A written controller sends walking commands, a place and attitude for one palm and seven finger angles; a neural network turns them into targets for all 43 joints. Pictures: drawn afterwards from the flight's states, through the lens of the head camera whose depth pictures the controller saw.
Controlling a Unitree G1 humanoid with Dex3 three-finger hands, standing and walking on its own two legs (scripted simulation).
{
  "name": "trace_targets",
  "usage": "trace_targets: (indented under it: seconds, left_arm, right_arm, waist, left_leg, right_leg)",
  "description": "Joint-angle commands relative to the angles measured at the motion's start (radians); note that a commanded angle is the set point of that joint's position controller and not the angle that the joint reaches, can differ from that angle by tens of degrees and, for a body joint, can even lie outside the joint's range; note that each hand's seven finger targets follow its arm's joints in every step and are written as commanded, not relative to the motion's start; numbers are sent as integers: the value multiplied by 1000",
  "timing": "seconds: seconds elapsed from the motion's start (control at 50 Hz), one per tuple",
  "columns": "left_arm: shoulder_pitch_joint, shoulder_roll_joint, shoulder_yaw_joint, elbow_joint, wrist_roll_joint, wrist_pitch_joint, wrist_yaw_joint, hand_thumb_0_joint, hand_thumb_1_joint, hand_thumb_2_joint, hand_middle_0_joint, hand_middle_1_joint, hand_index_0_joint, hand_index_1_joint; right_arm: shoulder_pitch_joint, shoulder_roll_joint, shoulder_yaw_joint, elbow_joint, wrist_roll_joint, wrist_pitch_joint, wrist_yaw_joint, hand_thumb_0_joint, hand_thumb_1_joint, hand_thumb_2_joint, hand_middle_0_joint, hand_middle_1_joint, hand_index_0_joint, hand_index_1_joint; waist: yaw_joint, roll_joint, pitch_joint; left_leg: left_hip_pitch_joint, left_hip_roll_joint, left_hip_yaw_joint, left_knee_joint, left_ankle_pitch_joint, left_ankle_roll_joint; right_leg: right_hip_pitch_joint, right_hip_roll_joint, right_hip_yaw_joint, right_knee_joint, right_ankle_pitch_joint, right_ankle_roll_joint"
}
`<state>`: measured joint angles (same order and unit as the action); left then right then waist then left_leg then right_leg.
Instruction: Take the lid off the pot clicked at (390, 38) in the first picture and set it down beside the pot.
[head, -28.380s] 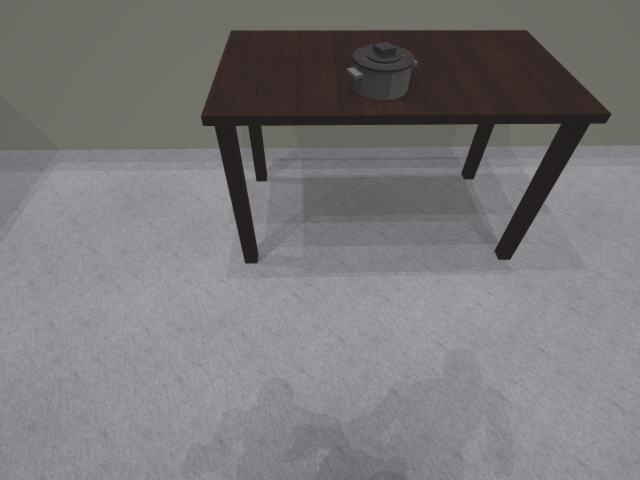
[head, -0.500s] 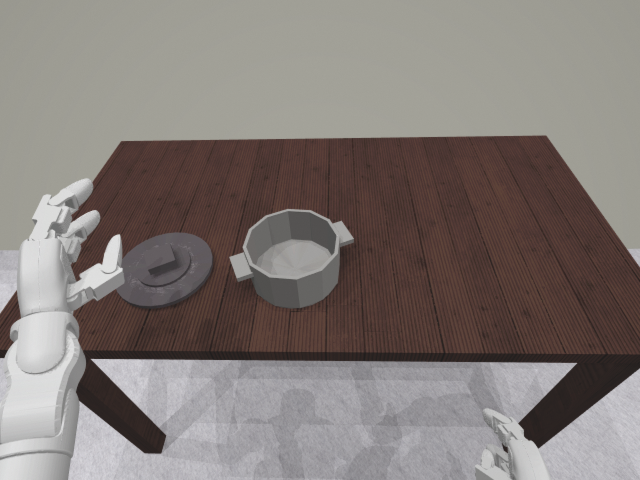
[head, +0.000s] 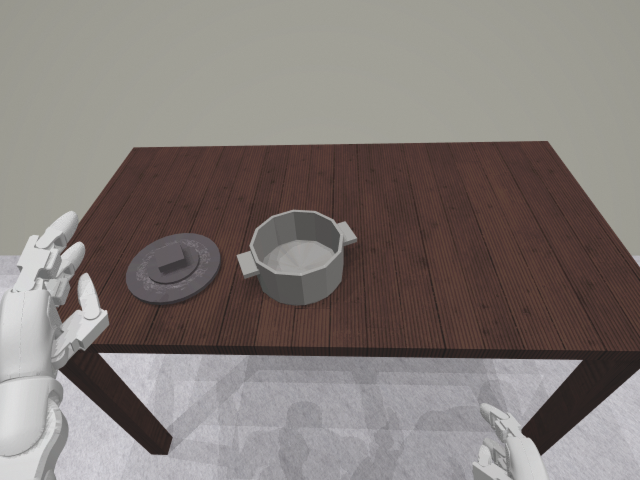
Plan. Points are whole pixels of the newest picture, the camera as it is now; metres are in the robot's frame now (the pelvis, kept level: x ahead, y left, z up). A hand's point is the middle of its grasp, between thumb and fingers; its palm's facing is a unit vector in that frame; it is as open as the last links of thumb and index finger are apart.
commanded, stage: draw the hand back to the body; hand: left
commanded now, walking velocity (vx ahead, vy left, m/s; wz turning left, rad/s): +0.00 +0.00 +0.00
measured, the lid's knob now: (170, 257) +0.50 +0.35 -0.05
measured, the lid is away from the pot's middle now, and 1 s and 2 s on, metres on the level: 0.25 0.25 0.25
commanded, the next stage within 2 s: step back with the hand held close in 0.44 s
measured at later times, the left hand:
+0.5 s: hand (68, 357) +0.18 +0.26 +0.16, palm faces +0.40 -0.84 -0.37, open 7.5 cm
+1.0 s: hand (55, 358) +0.18 +0.27 +0.15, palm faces +0.23 -0.82 -0.53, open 7.5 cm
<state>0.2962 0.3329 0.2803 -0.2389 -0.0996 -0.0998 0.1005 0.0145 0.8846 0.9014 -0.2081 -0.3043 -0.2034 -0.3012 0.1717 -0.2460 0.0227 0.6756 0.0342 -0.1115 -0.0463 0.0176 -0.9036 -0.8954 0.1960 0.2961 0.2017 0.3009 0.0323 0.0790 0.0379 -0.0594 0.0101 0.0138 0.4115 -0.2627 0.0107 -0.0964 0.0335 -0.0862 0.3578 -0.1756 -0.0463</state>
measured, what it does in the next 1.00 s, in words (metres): stands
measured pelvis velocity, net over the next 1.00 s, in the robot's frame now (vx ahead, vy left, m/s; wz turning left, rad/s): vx -0.02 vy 0.05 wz -0.03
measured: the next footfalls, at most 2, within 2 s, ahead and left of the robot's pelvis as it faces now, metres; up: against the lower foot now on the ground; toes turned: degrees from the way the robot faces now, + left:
right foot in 1.54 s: -0.05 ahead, -0.12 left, +0.00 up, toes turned -9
left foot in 1.96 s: -0.11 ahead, +0.15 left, +0.00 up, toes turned -1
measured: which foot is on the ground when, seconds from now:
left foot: down 0.00-1.00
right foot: down 0.00-1.00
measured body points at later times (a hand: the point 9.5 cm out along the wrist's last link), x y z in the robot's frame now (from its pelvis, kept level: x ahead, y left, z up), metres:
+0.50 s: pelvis +0.00 +0.02 +0.00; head -0.02 +0.00 +0.45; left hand +0.16 +0.30 +0.18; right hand +0.20 -0.20 -0.08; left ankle -0.02 +0.11 -0.74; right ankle +0.02 -0.09 -0.74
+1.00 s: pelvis -0.02 +0.05 -0.01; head +0.02 +0.07 +0.43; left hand +0.17 +0.32 +0.18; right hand +0.15 -0.21 -0.08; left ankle -0.02 +0.11 -0.74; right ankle +0.02 -0.09 -0.74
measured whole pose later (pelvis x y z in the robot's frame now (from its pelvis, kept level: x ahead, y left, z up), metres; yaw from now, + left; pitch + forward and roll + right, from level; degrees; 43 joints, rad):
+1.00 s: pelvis -0.02 +0.05 -0.01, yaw -2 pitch +0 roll +0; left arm 0.68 0.47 0.42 -0.65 -0.04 -0.21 0.10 0.01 0.88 0.90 -0.21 -0.30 -0.21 -0.30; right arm 0.20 -0.20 -0.03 0.54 0.02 -0.07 -0.03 0.02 -0.90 -0.90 0.20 0.30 0.20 0.30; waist -0.02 -0.05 0.07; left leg -0.25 -0.06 0.08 0.55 -0.30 0.08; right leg -0.32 -0.05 -0.04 0.56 -0.24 0.01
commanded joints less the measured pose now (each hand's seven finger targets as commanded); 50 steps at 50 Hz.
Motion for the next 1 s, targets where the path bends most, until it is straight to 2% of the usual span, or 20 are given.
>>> trace_targets:
  seconds: [0.0, 0.08, 0.1, 0.16, 0.2, 0.26, 0.3, 0.42, 0.5, 0.52, 0.54, 0.56, 0.58, 0.66, 0.7, 0.76, 0.8, 0.82, 0.9, 0.98]
  left_arm:
    - [-77, 215, 127, -269, 2, -74, 17, 0, 900, 900, -200, -300, -200, -300]
    - [-10, 193, 110, -351, 10, -76, 19, 0, 900, 900, -200, -300, -200, -300]
    - [6, 205, 121, -356, 9, -75, 21, 0, 900, 900, -200, -300, -200, -300]
    - [81, 170, 104, -368, 9, -71, 19, 0, 900, 900, -200, -300, -200, -300]
    - [78, 205, 125, -443, 14, -78, 24, 0, 900, 900, -200, -300, -200, -300]
    - [186, 158, 105, -425, 18, -70, 25, 0, 900, 900, -200, -300, -200, -300]
    - [146, 178, 116, -409, 18, -62, 27, 0, 900, 900, -200, -300, -200, -300]
    - [139, 165, 99, -485, 29, -66, 30, 0, 900, 900, -200, -300, -200, -300]
    - [149, 182, 119, -452, 29, -51, 32, 0, 900, 900, -200, -300, -200, -300]
    - [150, 151, 98, -437, 29, -49, 28, 0, 900, 900, -200, -300, -200, -300]
    - [-40, 343, 291, -566, 23, -115, 34, 0, 900, 900, -200, -300, -200, -300]
    - [50, 272, 251, -436, 31, -125, 30, 0, 900, 900, -200, -300, -200, -300]
    - [111, 211, 201, -403, 38, -126, 20, 0, 900, 900, -200, -300, -200, -300]
    - [223, 154, 145, -460, 46, -149, 7, 0, 900, 900, -200, -300, -200, -300]
    - [268, 207, 198, -508, 54, -161, 15, 0, 900, 900, -200, -300, -200, -300]
    - [358, 219, 226, -553, 59, -174, 18, 0, 900, 900, -200, -300, -200, -300]
    - [366, 281, 276, -614, 62, -183, 29, 0, 900, 900, -200, -300, -200, -300]
    - [396, 248, 257, -620, 58, -185, 27, 0, 900, 900, -200, -300, -200, -300]
    - [402, 274, 284, -653, 52, -185, 35, 0, 900, 900, -200, -300, -200, -300]
    - [370, 222, 243, -597, 48, -179, 35, 0, 900, 900, -200, -300, -200, -300]
  right_arm:
    - [-158, -97, -38, -176, 0, -59, -11, 0, -900, -900, 200, 300, 200, 300]
    - [-161, -91, -36, -185, -4, -71, -10, 0, -900, -900, 200, 300, 200, 300]
    - [-154, -93, -36, -184, -5, -71, -11, 0, -900, -900, 200, 300, 200, 300]
    - [-160, -87, -36, -192, -5, -67, -13, 0, -900, -900, 200, 300, 200, 300]
    - [-160, -88, -38, -200, -5, -74, -14, 0, -900, -900, 200, 300, 200, 300]
    - [-160, -77, -36, -203, -7, -75, -14, 0, -900, -900, 200, 300, 200, 300]
    - [-155, -86, -39, -200, -6, -67, -19, 0, -900, -900, 200, 300, 200, 300]
    - [-153, -81, -31, -211, -12, -78, -18, 0, -900, -900, 200, 300, 200, 300]
    - [-150, -86, -33, -206, -10, -69, -17, 0, -900, -900, 200, 300, 200, 300]
    - [-150, -81, -29, -211, -11, -66, -17, 0, -900, -900, 200, 300, 200, 300]
    - [-121, -98, -34, -253, -5, -45, -23, 0, -900, -900, 200, 300, 200, 300]
    - [-107, -83, -39, -217, -15, -36, -24, 0, -900, -900, 200, 300, 200, 300]
    - [-100, -87, -46, -221, -18, -29, -18, 0, -900, -900, 200, 300, 200, 300]
    - [-109, -99, -53, -250, -19, -20, -4, 0, -900, -900, 200, 300, 200, 300]
    - [-117, -102, -65, -263, -16, -12, 3, 0, -900, -900, 200, 300, 200, 300]
    - [-109, -91, -78, -290, -12, 2, 9, 0, -900, -900, 200, 300, 200, 300]
    - [-109, -98, -85, -306, -7, 5, 10, 0, -900, -900, 200, 300, 200, 300]
    - [-101, -85, -83, -310, -7, 3, 10, 0, -900, -900, 200, 300, 200, 300]
    - [-87, -89, -95, -307, -12, -12, 8, 0, -900, -900, 200, 300, 200, 300]
    - [-56, -88, -95, -282, -20, -22, 4, 0, -900, -900, 200, 300, 200, 300]
  waist:
    - [8, -55, -88]
    - [15, 2, -99]
    - [11, -31, -82]
    - [16, -28, -64]
    - [14, -18, -71]
    - [22, -19, -59]
    - [11, -60, -32]
    - [18, 3, -92]
    - [19, -18, -58]
    - [19, -29, -53]
    - [-1, -95, 56]
    - [-11, -178, 65]
    - [-15, -201, 46]
    - [-17, -34, -74]
    - [-17, -38, -136]
    - [-22, -50, -205]
    - [-25, -6, -229]
    - [-26, 10, -234]
    - [-27, 103, -195]
    - [-35, 59, -108]
  left_leg:
    - [-26, 26, -26, -42, 129, 34]
    - [-19, 27, -28, -40, 145, 31]
    - [-31, 28, -36, -42, 131, 29]
    - [-39, 28, -30, -43, 124, 30]
    - [-37, 31, -41, -42, 112, 27]
    - [-45, 31, -39, -44, 121, 26]
    - [-60, 32, -44, -44, 100, 27]
    - [-37, 28, -54, -43, 148, 24]
    - [-53, 35, -64, -45, 174, 18]
    - [-59, 33, -60, -53, 170, 18]
    - [-120, 55, -63, -46, 65, 46]
    - [-122, 48, -71, -17, 28, 47]
    - [-108, 45, -65, 4, 40, 49]
    - [-118, 78, -65, -31, 146, 57]
    - [-130, 104, -86, -31, 244, 62]
    - [-149, 127, -102, 0, 377, 62]
    - [-172, 146, -127, 8, 422, 60]
    - [-167, 149, -123, 14, 458, 56]
    - [-160, 213, -158, -3, 617, 63]
    - [-226, 235, -156, 6, 529, 73]
  right_leg:
    - [1, -79, 72, -84, 35, 18]
    - [1, -79, 68, -72, 48, 13]
    - [-6, -76, 67, -72, 35, 13]
    - [-15, -75, 68, -75, 22, 13]
    - [-18, -72, 69, -66, 12, 11]
    - [-22, -69, 60, -60, 17, 9]
    - [-36, -65, 66, -63, 2, 10]
    - [-6, -66, 63, -39, 45, 6]
    - [-9, -62, 56, -24, 73, 3]
    - [-10, -61, 50, -27, 62, 5]
    - [-109, -109, 202, -80, 106, 13]
    - [-124, -134, 220, -105, 59, 12]
    - [-126, -147, 241, -111, 65, 14]
    - [-34, -148, 184, 3, 213, 29]
    - [10, -144, 161, 62, 282, 33]
    - [29, -144, 130, 124, 333, 39]
    - [29, -144, 130, 164, 304, 36]
    - [10, -138, 110, 182, 257, 38]
    - [-88, -115, 82, 259, -8, 48]
    - [-105, -122, 76, 255, -67, 43]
